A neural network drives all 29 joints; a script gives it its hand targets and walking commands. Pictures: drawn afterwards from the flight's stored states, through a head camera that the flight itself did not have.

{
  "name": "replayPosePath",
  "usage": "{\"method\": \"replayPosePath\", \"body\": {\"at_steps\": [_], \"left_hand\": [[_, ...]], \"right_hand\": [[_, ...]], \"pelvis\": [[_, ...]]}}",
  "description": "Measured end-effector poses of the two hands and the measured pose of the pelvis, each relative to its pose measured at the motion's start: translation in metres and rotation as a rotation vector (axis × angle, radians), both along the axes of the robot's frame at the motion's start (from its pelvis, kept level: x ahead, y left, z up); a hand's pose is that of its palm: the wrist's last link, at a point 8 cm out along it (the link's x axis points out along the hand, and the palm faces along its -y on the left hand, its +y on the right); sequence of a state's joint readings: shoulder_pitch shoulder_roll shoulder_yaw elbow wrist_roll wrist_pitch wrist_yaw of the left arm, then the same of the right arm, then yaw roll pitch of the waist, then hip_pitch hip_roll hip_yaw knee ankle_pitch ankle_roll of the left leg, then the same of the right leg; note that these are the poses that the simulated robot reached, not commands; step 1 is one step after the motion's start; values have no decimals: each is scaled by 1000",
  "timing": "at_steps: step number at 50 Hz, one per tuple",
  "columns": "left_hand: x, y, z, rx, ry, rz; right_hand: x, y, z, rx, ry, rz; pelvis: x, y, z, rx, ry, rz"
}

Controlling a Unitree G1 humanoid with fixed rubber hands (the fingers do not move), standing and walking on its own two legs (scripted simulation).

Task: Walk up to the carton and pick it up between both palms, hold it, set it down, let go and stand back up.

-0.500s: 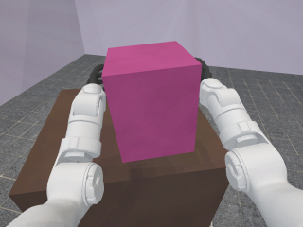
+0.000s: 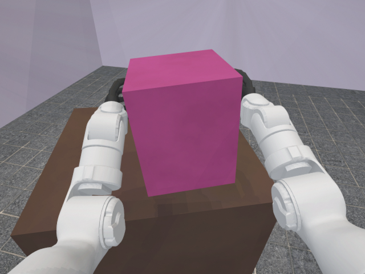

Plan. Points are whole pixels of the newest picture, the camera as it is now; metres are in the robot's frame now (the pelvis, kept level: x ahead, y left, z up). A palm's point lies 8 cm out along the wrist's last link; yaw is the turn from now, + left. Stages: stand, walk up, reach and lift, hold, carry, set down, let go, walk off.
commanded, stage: hold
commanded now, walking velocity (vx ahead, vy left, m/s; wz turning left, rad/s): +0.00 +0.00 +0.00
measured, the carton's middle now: (181, 119) +0.40 +0.00 +0.21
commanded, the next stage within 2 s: none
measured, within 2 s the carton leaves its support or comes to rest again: neither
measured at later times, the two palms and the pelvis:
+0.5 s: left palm (113, 109) +0.38 +0.15 +0.24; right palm (246, 100) +0.39 -0.14 +0.26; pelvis +0.00 +0.00 +0.00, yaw +0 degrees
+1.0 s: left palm (112, 109) +0.38 +0.15 +0.25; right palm (247, 99) +0.38 -0.14 +0.26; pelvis +0.00 +0.00 +0.00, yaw +0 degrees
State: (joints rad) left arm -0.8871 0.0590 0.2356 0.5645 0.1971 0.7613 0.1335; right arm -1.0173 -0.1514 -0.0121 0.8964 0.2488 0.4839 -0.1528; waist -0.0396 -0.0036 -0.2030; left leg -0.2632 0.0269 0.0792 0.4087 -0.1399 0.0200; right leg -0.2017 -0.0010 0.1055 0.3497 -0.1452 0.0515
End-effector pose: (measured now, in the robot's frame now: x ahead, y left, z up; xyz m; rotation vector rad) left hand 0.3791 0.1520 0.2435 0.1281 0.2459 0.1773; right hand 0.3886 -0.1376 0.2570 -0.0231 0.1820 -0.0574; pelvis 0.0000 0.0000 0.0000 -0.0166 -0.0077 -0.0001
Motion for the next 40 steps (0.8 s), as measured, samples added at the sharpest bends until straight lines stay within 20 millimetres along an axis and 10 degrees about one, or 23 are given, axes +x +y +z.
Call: {"method": "replayPosePath", "body": {"at_steps": [40], "left_hand": [[-2,0,3,-2,-6,-7]], "right_hand": [[-3,0,5,-5,-1,-6]], "pelvis": [[0,0,0,0,0,0]]}}
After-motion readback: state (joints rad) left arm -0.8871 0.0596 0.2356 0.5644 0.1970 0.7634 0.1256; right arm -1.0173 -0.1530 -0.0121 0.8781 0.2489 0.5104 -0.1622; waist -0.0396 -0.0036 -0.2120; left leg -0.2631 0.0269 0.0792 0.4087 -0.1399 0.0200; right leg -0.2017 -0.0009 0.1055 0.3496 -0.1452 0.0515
